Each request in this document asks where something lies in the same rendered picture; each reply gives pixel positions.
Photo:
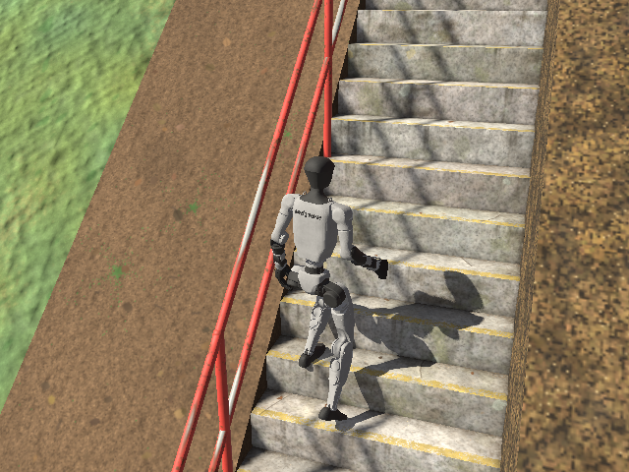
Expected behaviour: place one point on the stairs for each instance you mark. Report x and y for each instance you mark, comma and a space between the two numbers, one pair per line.
432, 147

